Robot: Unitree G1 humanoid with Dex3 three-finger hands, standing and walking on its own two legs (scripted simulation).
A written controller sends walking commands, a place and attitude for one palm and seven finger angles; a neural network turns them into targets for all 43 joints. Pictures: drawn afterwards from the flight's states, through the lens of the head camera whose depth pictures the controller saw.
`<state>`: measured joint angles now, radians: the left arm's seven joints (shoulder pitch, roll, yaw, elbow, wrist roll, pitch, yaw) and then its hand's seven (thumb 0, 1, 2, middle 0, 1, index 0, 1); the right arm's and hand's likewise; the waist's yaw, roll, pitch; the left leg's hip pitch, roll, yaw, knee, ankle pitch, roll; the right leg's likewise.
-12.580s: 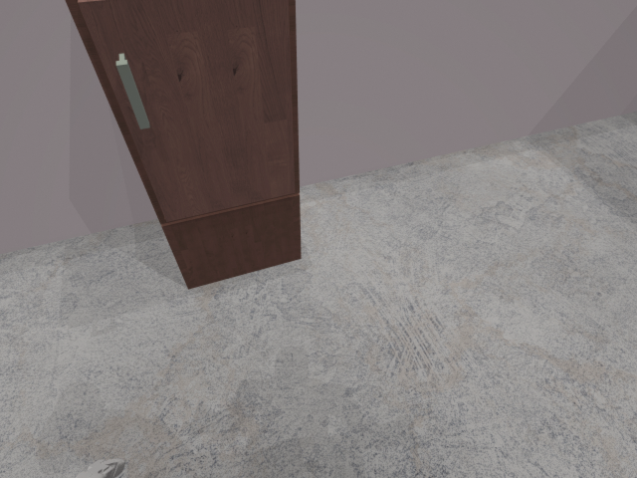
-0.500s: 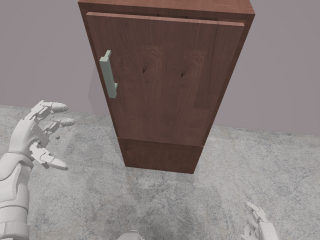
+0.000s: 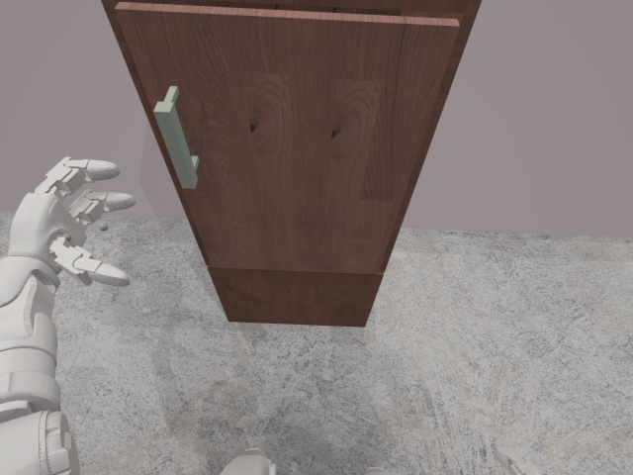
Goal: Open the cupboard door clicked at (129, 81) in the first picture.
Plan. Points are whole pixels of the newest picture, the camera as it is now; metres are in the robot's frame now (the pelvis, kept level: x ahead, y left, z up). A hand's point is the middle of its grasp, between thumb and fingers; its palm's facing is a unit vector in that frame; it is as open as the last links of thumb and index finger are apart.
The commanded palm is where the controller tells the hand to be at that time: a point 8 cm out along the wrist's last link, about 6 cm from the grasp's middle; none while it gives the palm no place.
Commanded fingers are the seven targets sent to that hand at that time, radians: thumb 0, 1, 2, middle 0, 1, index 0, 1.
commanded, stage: move the hooked fingers beside the handle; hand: left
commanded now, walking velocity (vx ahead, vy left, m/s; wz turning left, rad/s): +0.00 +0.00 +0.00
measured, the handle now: (181, 139) +0.56 +0.21 +0.08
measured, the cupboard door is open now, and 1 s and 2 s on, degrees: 0 0 0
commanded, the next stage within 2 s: slide the fingers in behind the handle in 1.66 s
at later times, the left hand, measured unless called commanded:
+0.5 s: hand (117, 186) +0.44 +0.27 +0.10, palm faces -0.03 -1.00 +0.00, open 14.0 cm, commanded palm +0.43 +0.32 +0.09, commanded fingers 0.00 -0.50 0.30 -0.30 -1.20 -0.30 -1.20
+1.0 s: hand (130, 155) +0.50 +0.27 +0.09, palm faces -0.03 -1.00 -0.01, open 14.0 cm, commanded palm +0.49 +0.32 +0.08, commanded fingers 0.00 -0.50 0.30 -0.30 -1.20 -0.30 -1.20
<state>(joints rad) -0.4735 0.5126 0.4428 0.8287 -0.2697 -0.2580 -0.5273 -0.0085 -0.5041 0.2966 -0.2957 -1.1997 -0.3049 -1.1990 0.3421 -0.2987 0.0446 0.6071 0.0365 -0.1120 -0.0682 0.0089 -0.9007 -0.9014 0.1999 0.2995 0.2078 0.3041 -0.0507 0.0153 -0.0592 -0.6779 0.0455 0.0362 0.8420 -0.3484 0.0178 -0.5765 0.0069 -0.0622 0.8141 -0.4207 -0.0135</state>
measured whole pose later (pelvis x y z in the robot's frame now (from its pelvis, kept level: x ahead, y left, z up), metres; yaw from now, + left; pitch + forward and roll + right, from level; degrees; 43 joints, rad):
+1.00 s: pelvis +0.00 +0.01 -0.02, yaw -2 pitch +20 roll -4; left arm -0.94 0.76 0.51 1.25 -0.12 -0.30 -0.51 -0.01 -0.50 0.30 -0.30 -1.20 -0.30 -1.20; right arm 0.43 -0.30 0.06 0.61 0.01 0.05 -0.04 0.00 -0.90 -0.90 0.20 0.30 0.21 0.30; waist -0.17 0.02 -0.08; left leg -0.93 0.08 0.04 0.97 -0.39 0.03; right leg -0.81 0.04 -0.05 0.90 -0.43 0.00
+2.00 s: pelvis +0.01 +0.01 -0.02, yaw -2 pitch +20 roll -4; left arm -0.89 0.67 0.46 1.18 -0.13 -0.30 -0.45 -0.01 -0.50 0.30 -0.29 -1.20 -0.30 -1.20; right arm 0.41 -0.29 0.05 0.61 0.01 0.07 -0.03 0.00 -0.90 -0.90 0.20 0.30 0.21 0.30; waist -0.16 0.02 -0.09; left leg -0.92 0.07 0.02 0.98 -0.41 0.03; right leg -0.80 0.03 -0.07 0.90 -0.45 0.00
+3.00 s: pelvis +0.01 +0.00 -0.02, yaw -1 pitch +17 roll -3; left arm -0.86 0.49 0.37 1.13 -0.12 -0.33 -0.28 -0.01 -0.50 0.30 -0.29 -1.20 -0.30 -1.20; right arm 0.39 -0.27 0.03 0.63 0.01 0.03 -0.01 0.00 -0.90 -0.90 0.20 0.30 0.21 0.30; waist -0.14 0.03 -0.10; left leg -0.87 0.06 0.02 0.96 -0.40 0.02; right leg -0.76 0.03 -0.06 0.91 -0.46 -0.01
